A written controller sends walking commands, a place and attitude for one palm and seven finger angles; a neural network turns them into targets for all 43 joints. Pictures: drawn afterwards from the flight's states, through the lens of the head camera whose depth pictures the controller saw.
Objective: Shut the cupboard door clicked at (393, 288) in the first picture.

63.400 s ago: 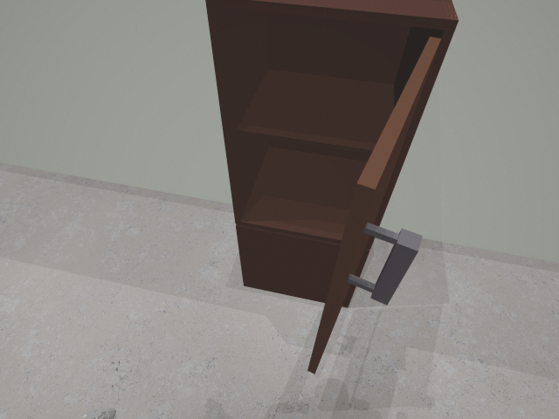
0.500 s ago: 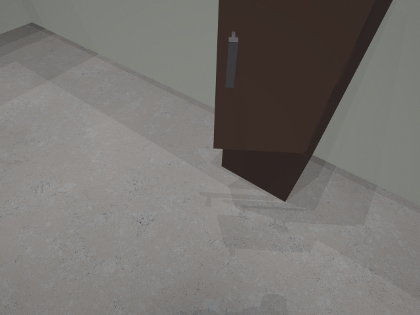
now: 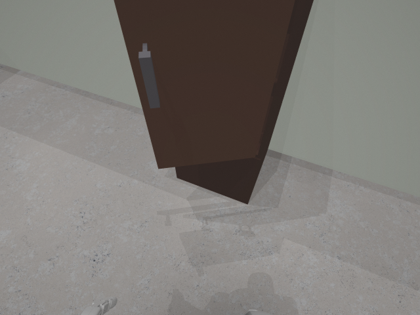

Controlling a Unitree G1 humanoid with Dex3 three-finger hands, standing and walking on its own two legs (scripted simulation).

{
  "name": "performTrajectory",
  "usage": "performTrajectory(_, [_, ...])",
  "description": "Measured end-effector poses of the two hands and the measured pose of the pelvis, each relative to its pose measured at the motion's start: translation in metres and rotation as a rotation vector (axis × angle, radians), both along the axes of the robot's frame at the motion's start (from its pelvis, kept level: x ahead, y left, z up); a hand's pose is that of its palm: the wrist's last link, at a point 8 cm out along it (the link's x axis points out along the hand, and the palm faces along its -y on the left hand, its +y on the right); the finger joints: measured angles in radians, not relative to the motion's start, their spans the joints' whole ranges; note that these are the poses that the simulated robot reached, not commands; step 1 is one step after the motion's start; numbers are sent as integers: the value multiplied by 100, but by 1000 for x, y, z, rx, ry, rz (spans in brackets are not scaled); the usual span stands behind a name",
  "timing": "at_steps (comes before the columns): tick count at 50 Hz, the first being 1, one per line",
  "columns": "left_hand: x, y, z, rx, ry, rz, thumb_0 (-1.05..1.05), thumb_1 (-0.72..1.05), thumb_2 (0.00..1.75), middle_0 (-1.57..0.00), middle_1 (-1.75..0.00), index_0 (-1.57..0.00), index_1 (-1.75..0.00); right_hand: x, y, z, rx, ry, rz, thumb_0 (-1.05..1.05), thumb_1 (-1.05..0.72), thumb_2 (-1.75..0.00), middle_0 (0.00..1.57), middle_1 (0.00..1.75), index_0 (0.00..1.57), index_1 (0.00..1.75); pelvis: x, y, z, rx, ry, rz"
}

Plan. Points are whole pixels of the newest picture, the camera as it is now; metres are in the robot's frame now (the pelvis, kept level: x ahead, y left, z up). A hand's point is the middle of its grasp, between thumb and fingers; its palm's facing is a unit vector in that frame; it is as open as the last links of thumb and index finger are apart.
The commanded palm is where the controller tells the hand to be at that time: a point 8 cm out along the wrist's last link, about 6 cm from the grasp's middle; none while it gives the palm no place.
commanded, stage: take the last steps up to it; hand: left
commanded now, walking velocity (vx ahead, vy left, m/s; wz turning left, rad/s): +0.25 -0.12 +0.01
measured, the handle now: (150, 76) +0.62 +0.14 +0.10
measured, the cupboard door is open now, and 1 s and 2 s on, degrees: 32 32 32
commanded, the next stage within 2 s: come to a stop and stand still in 0.24 s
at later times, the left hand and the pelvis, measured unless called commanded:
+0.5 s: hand (151, 302) +0.18 +0.13 -0.17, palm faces +0.07 -0.99 -0.14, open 7.4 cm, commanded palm none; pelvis +0.17 -0.04 +0.01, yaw +2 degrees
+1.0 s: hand (152, 280) +0.22 +0.13 -0.15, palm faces +0.08 -0.96 -0.26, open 7.4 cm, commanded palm none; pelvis +0.17 -0.07 +0.02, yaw +3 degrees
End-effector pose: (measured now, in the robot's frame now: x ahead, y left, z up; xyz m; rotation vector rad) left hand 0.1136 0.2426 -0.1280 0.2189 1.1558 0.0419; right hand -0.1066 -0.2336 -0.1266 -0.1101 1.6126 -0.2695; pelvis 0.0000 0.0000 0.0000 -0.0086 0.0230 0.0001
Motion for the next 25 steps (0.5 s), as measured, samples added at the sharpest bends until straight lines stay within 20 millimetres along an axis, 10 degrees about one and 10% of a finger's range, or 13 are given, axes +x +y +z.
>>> performTrajectory(8, [13,-37,12,12,38,90,-1,93,89,-20,-30,-20,-30,145,-38,3,-8,-193,76,1,-91,-90,19,30,20,30,52,-25,17,-3,-5,16])
performTrajectory(17, [17,-44,-14,-30,177,160,-1,93,90,-20,-30,-20,-30,315,-29,13,-11,-451,203,0,-91,-90,19,30,20,30,123,-32,9,-41,-20,28])
performTrajectory(25, [55,-62,-15,-48,223,190,0,91,90,-19,-30,-20,-30,351,-26,11,-15,-395,232,0,-91,-90,20,30,20,30,166,-38,12,-10,-28,33])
